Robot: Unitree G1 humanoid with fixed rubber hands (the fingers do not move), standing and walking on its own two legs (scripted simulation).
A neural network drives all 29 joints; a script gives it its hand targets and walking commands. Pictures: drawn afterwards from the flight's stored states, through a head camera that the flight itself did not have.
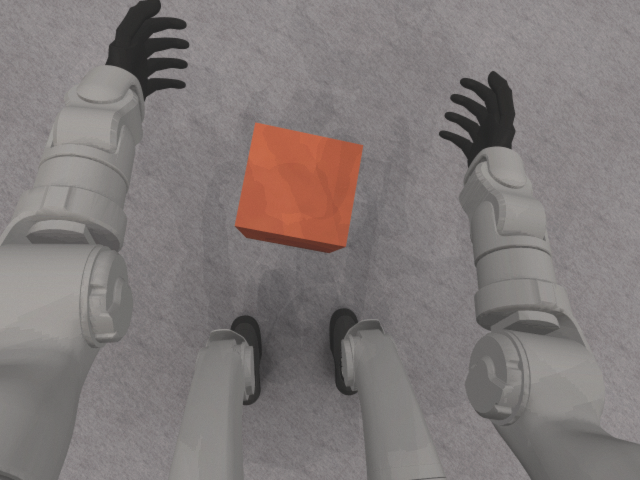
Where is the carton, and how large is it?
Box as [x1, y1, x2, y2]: [235, 122, 362, 252]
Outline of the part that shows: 255,122 235,226 246,237 325,252 330,252 345,246 362,145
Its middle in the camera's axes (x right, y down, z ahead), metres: -0.05 -0.10 +0.86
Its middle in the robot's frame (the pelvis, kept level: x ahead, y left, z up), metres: +0.50 -0.03 -0.52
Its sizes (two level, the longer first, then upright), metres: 0.210 0.200 0.250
